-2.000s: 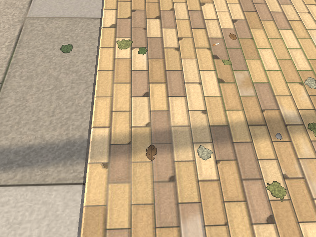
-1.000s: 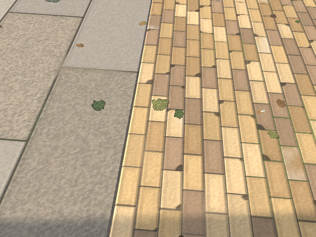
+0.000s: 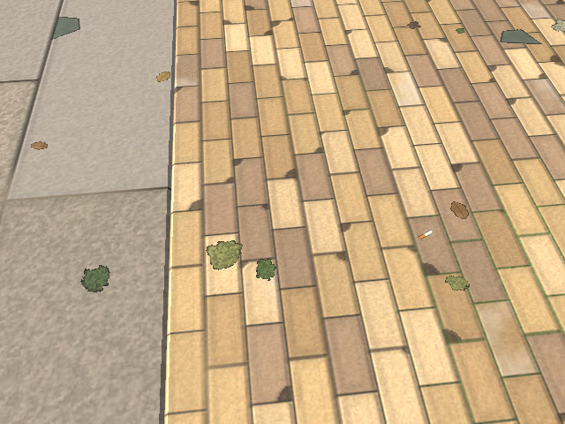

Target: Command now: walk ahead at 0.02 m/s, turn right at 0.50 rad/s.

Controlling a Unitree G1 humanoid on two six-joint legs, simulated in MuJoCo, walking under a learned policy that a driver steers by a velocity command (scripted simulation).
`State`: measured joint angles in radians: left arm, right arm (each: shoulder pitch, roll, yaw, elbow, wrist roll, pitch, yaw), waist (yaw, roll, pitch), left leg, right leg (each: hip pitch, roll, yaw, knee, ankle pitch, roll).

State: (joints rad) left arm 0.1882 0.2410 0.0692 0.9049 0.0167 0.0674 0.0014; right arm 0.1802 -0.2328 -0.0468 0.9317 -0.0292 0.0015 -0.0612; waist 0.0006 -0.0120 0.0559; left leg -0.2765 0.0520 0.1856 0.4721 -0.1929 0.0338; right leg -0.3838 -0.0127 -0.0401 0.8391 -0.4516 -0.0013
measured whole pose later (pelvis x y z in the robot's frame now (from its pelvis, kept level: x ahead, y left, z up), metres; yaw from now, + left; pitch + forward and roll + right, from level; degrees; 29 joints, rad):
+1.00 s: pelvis +0.38 -0.06 +0.01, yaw -14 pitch +1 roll +1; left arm 0.09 0.23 0.03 0.85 0.03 -0.03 -0.04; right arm 0.43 -0.19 -0.03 0.99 -0.01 -0.09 0.01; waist -0.04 -0.05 0.05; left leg 0.05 -0.09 0.06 0.18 -0.24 0.08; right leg -0.64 -0.09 -0.04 0.75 -0.05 -0.02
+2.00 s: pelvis +0.69 -0.14 +0.00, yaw +14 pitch +1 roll -1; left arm 0.14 0.25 0.05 0.80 0.02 0.05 0.03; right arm 0.22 -0.27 -0.09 0.80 -0.02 0.04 0.00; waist -0.04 -0.01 0.05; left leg -0.35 -0.13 -0.09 0.42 -0.08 0.10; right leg -0.46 -0.02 0.07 0.89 -0.40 0.04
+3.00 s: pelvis +0.72 -0.11 +0.01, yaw +46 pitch +1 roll +0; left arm 0.20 0.30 0.06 0.77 0.04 0.01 -0.04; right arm 0.38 -0.27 -0.04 0.81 -0.02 -0.03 0.01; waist -0.04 -0.02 -0.01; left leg -0.05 -0.10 -0.14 0.28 -0.24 0.09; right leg -0.48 -0.05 -0.01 0.71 -0.22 0.03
